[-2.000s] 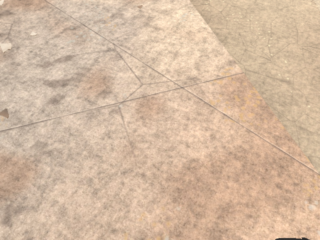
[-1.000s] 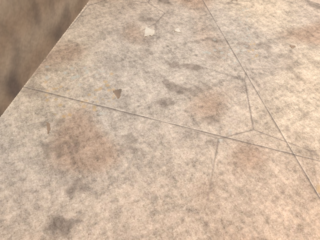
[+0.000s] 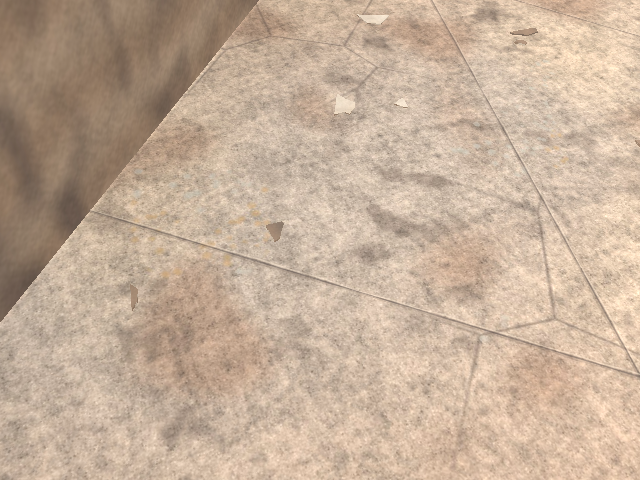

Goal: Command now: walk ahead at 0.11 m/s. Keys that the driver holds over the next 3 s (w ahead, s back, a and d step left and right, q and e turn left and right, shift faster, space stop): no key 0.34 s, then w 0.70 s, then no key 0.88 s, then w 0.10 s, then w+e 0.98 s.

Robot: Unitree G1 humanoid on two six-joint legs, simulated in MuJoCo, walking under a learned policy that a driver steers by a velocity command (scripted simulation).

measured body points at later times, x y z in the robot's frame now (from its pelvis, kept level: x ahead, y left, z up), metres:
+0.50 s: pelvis +0.07 -0.02 -0.02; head +0.08 -0.02 +0.43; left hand +0.19 +0.24 -0.15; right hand +0.12 -0.29 -0.16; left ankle -0.04 +0.09 -0.74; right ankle +0.10 -0.13 -0.75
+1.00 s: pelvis +0.25 -0.07 -0.02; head +0.27 -0.07 +0.43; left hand +0.40 +0.19 -0.13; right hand +0.24 -0.34 -0.16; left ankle +0.09 +0.08 -0.64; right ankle +0.32 -0.15 -0.75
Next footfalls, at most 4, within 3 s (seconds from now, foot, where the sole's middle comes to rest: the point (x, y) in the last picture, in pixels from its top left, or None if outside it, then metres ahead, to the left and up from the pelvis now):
0.16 right None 0.14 -0.13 -0.78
0.88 right None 0.36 -0.15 -0.78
1.38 left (278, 446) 0.55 0.06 -0.78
1.62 right None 0.47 -0.18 -0.78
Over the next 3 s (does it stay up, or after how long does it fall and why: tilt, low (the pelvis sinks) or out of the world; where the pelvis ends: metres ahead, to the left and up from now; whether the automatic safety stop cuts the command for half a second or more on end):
stays up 0.89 -0.19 0.00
